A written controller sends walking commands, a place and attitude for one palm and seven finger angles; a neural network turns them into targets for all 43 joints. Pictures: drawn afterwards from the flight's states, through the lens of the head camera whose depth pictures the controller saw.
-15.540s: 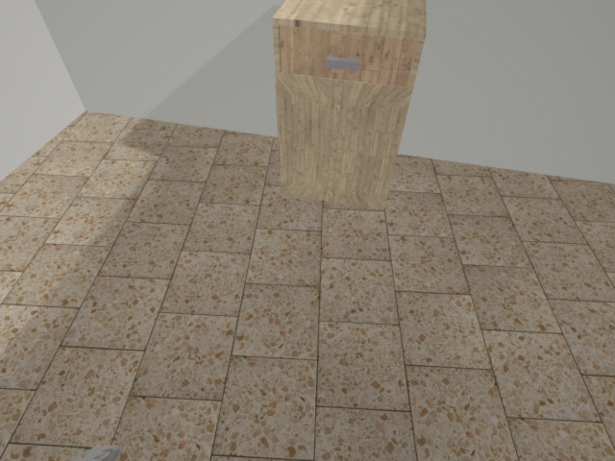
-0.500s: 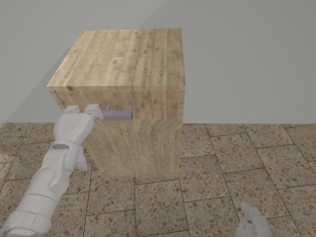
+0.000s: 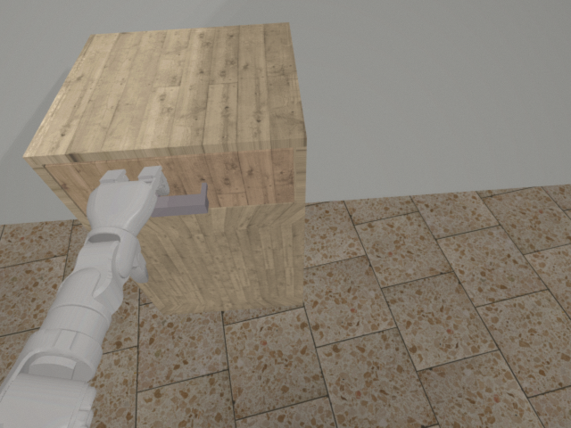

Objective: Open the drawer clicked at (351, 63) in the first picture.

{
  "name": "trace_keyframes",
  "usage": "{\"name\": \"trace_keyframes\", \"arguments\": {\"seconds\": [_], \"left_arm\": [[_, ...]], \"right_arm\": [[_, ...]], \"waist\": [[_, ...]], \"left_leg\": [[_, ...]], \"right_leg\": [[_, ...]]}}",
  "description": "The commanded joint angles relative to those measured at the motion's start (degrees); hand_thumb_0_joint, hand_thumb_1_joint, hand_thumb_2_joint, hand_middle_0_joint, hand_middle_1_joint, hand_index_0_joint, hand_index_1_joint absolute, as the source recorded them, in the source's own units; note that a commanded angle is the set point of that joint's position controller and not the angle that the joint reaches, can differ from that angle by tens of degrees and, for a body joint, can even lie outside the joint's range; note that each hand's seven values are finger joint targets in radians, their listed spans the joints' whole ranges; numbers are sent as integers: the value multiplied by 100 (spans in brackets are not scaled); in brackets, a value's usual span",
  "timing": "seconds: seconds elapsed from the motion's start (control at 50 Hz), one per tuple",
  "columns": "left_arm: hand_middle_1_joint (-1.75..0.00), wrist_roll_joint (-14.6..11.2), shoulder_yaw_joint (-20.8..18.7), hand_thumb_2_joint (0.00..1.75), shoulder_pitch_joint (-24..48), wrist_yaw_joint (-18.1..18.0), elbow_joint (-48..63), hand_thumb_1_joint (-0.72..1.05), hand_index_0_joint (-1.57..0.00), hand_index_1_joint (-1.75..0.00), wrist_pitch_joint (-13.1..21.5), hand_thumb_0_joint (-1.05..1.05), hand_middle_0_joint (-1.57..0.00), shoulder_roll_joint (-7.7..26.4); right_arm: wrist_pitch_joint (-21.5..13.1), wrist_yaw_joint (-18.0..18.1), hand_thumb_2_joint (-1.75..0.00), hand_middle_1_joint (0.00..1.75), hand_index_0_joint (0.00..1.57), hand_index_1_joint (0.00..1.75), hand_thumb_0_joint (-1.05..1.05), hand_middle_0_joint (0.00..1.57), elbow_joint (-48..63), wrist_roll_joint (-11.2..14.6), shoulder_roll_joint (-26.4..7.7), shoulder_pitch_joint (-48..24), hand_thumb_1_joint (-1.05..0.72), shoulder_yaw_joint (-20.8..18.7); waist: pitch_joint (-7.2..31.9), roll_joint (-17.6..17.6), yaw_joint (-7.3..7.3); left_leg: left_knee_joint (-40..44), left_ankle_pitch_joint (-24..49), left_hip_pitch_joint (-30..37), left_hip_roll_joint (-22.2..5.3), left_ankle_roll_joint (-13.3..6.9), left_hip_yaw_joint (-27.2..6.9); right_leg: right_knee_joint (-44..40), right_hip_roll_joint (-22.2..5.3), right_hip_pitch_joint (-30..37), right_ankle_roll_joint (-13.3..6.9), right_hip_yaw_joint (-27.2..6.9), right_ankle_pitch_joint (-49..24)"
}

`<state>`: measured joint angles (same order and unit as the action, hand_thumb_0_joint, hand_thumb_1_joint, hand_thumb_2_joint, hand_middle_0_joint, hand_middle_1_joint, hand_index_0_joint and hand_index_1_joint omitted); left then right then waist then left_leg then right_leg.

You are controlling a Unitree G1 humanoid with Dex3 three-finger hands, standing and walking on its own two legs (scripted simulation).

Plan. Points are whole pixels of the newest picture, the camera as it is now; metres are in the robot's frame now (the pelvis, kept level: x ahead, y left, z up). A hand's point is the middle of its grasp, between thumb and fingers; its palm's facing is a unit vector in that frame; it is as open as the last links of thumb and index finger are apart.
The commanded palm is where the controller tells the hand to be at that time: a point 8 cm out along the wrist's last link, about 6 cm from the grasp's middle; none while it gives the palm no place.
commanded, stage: move the hooked fingers above the handle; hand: left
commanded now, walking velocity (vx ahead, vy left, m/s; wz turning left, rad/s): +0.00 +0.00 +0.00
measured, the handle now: (180, 196) +0.54 +0.24 -0.06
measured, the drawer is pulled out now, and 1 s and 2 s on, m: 0.00 0.00 0.00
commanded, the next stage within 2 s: lower the fingers behind the handle in 1.40 s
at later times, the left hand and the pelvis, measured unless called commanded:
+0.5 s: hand (158, 205) +0.45 +0.23 +0.01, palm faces -0.04 -0.01 -1.00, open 13.8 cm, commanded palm +0.44 +0.23 +0.07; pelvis +0.00 +0.01 -0.01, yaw +0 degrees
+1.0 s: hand (166, 198) +0.48 +0.23 +0.00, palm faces -0.05 -0.02 -1.00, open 13.8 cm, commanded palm +0.46 +0.23 +0.06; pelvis -0.01 +0.01 -0.02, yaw -1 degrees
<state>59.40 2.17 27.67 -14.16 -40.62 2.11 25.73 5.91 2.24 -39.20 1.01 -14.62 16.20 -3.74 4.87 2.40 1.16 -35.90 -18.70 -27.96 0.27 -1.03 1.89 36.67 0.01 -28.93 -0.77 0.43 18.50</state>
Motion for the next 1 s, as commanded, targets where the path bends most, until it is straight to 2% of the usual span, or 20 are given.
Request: {"name": "trace_keyframes", "arguments": {"seconds": [0.0, 0.06, 0.1, 0.22, 0.26, 0.32, 0.36, 0.4, 0.42, 0.44, 0.48, 0.52, 0.56, 0.62, 0.66, 0.7, 0.74, 0.82, 0.92, 0.98], "left_arm": [[-120, 55, -390, 30, 2444, -316, 778, -50, -30, -120, 120, 0, -30, 1275], [-120, 106, -355, 30, 2834, -384, 707, -50, -30, -120, 222, 0, -30, 1251], [-120, 152, -340, 30, 2956, -448, 465, -50, -30, -120, 224, 0, -30, 1232], [-120, 258, -380, 30, 3102, -671, -34, -50, -30, -120, 80, 0, -30, 1192], [-120, 296, -369, 30, 3336, -711, -287, -50, -30, -120, -16, 0, -30, 1246], [-120, 336, -309, 30, 3626, -742, -408, -50, -30, -120, -87, 0, -30, 1266], [-120, 373, -363, 30, 3969, -754, -478, -50, -30, -120, -58, 0, -30, 1417], [-120, 382, -366, 30, 3928, -767, -540, -50, -30, -120, -9, 0, -30, 1350], [-120, 362, -272, 30, 3921, -770, -609, -50, -30, -120, -6, 0, -30, 1216], [-120, 346, -284, 30, 4070, -766, -694, -50, -30, -120, 14, 0, -30, 1227], [-120, 374, -335, 30, 4029, -788, -932, -50, -30, -120, 5, 0, -30, 1301], [-120, 400, -305, 30, 4265, -827, -999, -50, -30, -120, -18, 0, -30, 1349], [-120, 411, -468, 30, 4334, -867, -1034, -50, -30, -120, 0, 0, -30, 1563], [-120, 415, -390, 30, 4383, -905, -1162, -50, -30, -120, -30, 0, -30, 1466], [-120, 406, -512, 30, 4377, -908, -1343, -50, -30, -120, -52, 0, -30, 1634], [-120, 417, -422, 30, 4497, -904, -1374, -50, -30, -120, -74, 0, -30, 1577], [-120, 404, -670, 30, 4537, -905, -1216, -50, -30, -120, -29, 0, -30, 1887], [-120, 395, -430, 30, 4340, -890, -1271, -50, -30, -120, -36, 0, -30, 1567], [-120, 393, -595, 30, 4564, -893, -1273, -50, -30, -120, -46, 0, -30, 1918], [-120, 369, -571, 30, 4360, -869, -1227, -50, -30, -120, 3, 0, -30, 1832]], "right_arm": [[-192, 13, -90, 30, 20, 30, 0, 20, 582, -24, -761, 144, -90, -260], [-190, -19, -90, 30, 20, 30, 0, 20, 524, -57, -765, 303, -90, -305], [-167, -34, -90, 30, 20, 30, 0, 20, 458, -71, -778, 371, -90, -308], [-106, -138, -90, 30, 20, 30, 0, 20, 436, -117, -784, 517, -90, -325], [-92, -141, -90, 30, 20, 30, 0, 20, 427, -114, -814, 573, -90, -304], [-93, -141, -90, 30, 20, 30, 0, 20, 433, -122, -826, 629, -90, -290], [-102, -110, -90, 30, 20, 30, 0, 20, 392, -137, -845, 708, -90, -300], [-120, -113, -90, 30, 20, 30, 0, 20, 377, -161, -839, 792, -90, -317], [-123, -126, -90, 30, 20, 30, 0, 20, 366, -168, -828, 816, -90, -322], [-125, -132, -90, 30, 20, 30, 0, 20, 323, -180, -836, 872, -90, -319], [-124, -145, -90, 30, 20, 30, 0, 20, 272, -186, -859, 939, -90, -324], [-123, -146, -90, 30, 20, 30, 0, 20, 237, -196, -886, 985, -90, -311], [-125, -152, -90, 30, 20, 30, 0, 20, 216, -219, -913, 1063, -90, -310], [-114, -174, -90, 30, 20, 30, 0, 20, 180, -243, -911, 1135, -90, -317], [-106, -177, -90, 30, 20, 30, 0, 20, 128, -253, -960, 1198, -90, -315], [-106, -176, -90, 30, 20, 30, 0, 20, 127, -251, -959, 1224, -90, -310], [-97, -174, -90, 30, 20, 30, 0, 20, 138, -271, -992, 1232, -90, -308], [-82, -178, -90, 30, 20, 30, 0, 20, 140, -255, -956, 1259, -90, -323], [-78, -136, -90, 30, 20, 30, 0, 20, 91, -231, -1002, 1278, -90, -288], [-75, -138, -90, 30, 20, 30, 0, 20, 104, -233, -980, 1258, -90, -289]], "waist": [[1940, -71, 44], [2163, 10, 116], [2102, -83, 179], [2281, 17, 159], [2181, -120, 251], [2297, -8, 293], [2374, 5, 409], [2539, 40, 385], [2544, 155, 406], [2509, 67, 488], [2456, 74, 475], [2404, 57, 562], [2664, 105, 533], [2737, 193, 563], [2719, 94, 600], [2656, 151, 624], [2929, 173, 557], [2854, 259, 581], [2717, 100, 628], [2846, 291, 563]], "left_leg": [[111, 2000, 744, 185, -173, -12], [-3, 2178, 860, 159, -163, -70], [-65, 2193, 778, 143, -155, -76], [-194, 2457, 684, 113, -121, -86], [-203, 2279, 491, 113, -132, -102], [-219, 2071, 460, 122, -143, -85], [-282, 2015, 435, 109, -152, -108], [-346, 2212, 516, 91, -142, -125], [-386, 2251, 535, 98, -138, -104], [-422, 2273, 489, 85, -139, -145], [-449, 2160, 397, 76, -133, -147], [-487, 2013, 242, 80, -144, -136], [-543, 2106, 211, 83, -145, -157], [-624, 2138, 136, 84, -142, -122], [-659, 2144, 48, 65, -146, -151], [-666, 2015, -38, 68, -146, -138], [-695, 2143, 41, 62, -152, -160], [-701, 2113, 94, 50, -146, -131], [-642, 1794, -134, 58, -180, -133], [-652, 2035, 57, 52, -156, -139]], "right_leg": [[-262, 191, 856, -152, 15, -1996], [-164, 218, 675, -166, 48, -1983], [-114, 228, 533, -167, 72, -1990], [36, 259, 373, -183, 114, -2068], [50, 269, 304, -172, 124, -1971], [38, 269, 249, -169, 89, -1827], [71, 268, 167, -154, 76, -1781], [132, 278, 123, -159, 90, -1877], [132, 284, 63, -158, 85, -1897], [152, 292, 6, -161, 108, -1884], [178, 302, -110, -155, 111, -1768], [189, 300, -189, -145, 96, -1724], [268, 299, -117, -149, 95, -1801], [314, 307, -162, -138, 86, -1871], [345, 311, -207, -127, 96, -1874], [340, 314, -280, -128, 97, -1784], [382, 317, -146, -137, 88, -1857], [334, 340, -242, -126, 93, -1807], [280, 317, -172, -105, 63, -1660], [308, 322, -178, -122, 82, -1775]]}}
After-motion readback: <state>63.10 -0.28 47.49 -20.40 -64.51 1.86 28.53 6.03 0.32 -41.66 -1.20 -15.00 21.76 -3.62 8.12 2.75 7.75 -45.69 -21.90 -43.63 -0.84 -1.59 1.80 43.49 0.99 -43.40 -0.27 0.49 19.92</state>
